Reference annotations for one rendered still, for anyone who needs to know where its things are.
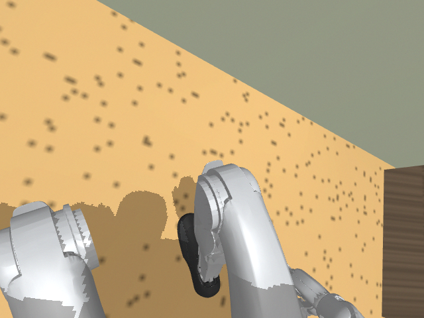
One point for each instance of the right robot arm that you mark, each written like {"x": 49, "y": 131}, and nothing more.
{"x": 334, "y": 306}

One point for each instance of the right robot hand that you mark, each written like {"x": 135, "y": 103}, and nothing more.
{"x": 309, "y": 289}

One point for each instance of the right robot foot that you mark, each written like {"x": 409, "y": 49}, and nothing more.
{"x": 189, "y": 248}

